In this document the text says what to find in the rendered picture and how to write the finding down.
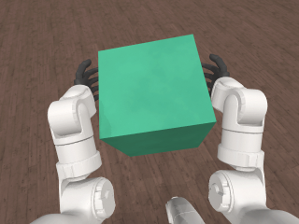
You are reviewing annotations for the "robot right forearm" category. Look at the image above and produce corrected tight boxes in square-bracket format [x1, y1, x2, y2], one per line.
[210, 77, 268, 201]

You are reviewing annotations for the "right robot hand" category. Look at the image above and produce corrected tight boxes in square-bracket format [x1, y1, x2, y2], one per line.
[201, 53, 230, 97]

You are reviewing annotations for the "right robot thigh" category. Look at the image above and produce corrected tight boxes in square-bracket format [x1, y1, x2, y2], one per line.
[165, 197, 206, 224]

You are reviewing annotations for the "robot left upper arm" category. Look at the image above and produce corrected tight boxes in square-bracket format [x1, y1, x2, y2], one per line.
[30, 176, 116, 224]

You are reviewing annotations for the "left robot hand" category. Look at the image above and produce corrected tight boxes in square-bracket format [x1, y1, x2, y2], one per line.
[74, 59, 99, 101]

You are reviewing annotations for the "robot right upper arm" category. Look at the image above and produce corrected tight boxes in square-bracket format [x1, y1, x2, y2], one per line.
[208, 170, 299, 224]

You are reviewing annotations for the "robot left forearm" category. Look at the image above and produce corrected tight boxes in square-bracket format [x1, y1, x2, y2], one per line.
[48, 84, 102, 212]

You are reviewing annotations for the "carton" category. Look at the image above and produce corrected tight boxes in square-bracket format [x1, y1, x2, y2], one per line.
[98, 34, 217, 157]

